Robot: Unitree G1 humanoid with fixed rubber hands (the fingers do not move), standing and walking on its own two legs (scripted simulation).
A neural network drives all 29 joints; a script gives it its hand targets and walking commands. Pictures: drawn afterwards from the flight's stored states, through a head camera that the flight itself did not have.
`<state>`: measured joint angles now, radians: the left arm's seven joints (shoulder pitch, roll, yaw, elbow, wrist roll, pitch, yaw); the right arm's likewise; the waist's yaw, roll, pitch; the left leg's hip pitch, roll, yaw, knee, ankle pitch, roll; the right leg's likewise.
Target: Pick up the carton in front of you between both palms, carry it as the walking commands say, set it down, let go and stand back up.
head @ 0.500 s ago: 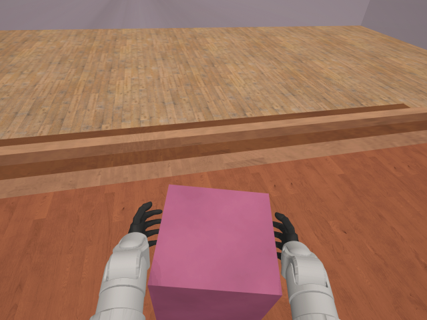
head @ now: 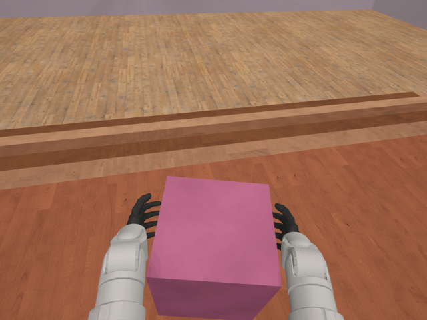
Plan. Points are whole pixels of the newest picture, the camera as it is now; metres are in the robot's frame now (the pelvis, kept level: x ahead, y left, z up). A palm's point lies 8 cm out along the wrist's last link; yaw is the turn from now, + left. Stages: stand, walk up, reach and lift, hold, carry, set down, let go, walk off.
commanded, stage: reach and lift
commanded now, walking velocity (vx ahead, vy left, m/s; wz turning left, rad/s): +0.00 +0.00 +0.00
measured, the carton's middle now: (211, 252) +0.30 +0.00 -0.04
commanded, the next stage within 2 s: hold in 0.44 s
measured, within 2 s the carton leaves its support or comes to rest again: neither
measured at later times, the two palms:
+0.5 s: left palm (131, 231) +0.30 +0.16 +0.04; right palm (287, 243) +0.28 -0.14 +0.03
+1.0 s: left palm (130, 230) +0.29 +0.16 +0.06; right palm (291, 240) +0.28 -0.14 +0.05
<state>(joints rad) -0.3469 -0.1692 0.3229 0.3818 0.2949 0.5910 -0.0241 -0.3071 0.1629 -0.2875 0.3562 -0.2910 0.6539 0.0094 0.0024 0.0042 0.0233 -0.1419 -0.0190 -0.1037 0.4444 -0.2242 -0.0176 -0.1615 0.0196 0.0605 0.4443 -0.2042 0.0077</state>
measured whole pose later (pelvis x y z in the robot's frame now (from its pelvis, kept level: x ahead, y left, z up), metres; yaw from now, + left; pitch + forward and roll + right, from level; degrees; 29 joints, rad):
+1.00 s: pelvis -0.01 +0.01 +0.00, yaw -1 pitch -9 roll +0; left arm -0.35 -0.16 0.29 0.29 0.29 0.72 -0.02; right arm -0.31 0.16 -0.27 0.27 -0.27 0.77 0.01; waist 0.01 0.00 0.05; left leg -0.06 -0.02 -0.09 0.42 -0.21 -0.01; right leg -0.08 0.02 0.08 0.42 -0.19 0.01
